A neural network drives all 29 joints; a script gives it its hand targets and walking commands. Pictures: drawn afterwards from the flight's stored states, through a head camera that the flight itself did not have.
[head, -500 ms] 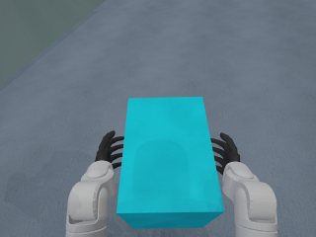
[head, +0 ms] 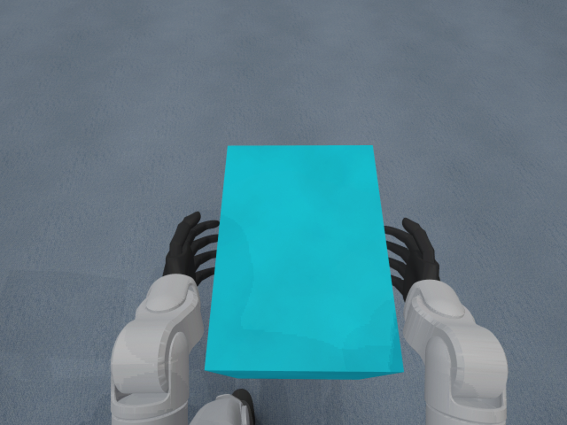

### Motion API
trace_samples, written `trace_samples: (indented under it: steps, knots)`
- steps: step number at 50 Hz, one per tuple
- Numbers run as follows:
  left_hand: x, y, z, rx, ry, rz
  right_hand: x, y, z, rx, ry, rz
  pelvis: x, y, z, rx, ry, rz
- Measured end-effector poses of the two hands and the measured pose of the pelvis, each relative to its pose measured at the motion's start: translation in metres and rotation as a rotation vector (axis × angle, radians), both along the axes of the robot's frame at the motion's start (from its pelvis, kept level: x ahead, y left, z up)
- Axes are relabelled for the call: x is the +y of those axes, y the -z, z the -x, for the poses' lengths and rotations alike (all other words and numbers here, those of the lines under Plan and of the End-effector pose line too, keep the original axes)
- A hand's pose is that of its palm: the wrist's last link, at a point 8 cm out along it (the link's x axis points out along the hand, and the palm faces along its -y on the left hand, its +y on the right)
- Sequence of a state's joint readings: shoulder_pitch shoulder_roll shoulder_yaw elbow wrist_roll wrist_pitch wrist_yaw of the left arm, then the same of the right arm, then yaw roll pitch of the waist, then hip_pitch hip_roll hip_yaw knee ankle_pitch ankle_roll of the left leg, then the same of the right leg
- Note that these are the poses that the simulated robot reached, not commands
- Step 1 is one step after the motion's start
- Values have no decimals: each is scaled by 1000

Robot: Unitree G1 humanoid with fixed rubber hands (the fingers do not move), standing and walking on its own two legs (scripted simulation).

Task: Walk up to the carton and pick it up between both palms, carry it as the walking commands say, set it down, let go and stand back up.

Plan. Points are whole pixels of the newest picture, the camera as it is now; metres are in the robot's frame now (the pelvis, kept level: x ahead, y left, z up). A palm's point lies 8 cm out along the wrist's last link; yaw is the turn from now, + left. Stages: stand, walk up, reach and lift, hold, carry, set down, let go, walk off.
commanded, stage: carry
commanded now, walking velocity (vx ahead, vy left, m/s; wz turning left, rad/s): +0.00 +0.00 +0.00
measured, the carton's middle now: (298, 272) +0.32 +0.00 +0.00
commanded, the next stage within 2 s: none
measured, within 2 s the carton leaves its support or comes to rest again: neither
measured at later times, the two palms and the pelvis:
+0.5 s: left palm (274, 147) +0.45 +0.03 +0.11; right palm (465, 167) +0.45 -0.24 +0.09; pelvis +0.20 -0.09 +0.01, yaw -2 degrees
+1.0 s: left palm (340, 90) +0.64 -0.08 +0.08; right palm (487, 118) +0.61 -0.36 +0.05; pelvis +0.38 -0.18 -0.02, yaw -6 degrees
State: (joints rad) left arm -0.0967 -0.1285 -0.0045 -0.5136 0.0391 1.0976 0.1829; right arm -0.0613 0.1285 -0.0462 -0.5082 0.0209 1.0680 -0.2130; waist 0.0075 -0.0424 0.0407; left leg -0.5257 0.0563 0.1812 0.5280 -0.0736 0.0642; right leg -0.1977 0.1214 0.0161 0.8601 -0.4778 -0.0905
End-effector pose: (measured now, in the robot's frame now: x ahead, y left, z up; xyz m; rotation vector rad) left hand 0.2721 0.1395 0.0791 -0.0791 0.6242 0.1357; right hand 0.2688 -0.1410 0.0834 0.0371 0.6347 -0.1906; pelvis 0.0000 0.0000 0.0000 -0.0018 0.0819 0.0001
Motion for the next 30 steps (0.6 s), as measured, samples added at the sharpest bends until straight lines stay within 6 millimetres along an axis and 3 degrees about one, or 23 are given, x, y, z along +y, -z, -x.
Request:
trace_samples:
  steps: [6, 14, 24, 30]
  knots:
    - [-24, -24, -59, 23, 19, -51, -24, -9, -54, 21, 16, -53, -17, -21, -57, -7, 14, -15]
    - [-72, -42, -119, -1, 35, -110, -71, -14, -111, -5, 28, -110, -56, -19, -122, 21, 28, -40]
    - [-101, -35, -178, 11, 30, -109, -100, -11, -174, 5, 22, -104, -85, -13, -189, 22, 32, -85]
    - [-133, -36, -210, 1, 45, -139, -131, -8, -204, -7, 36, -128, -110, -8, -227, -8, 57, -104]
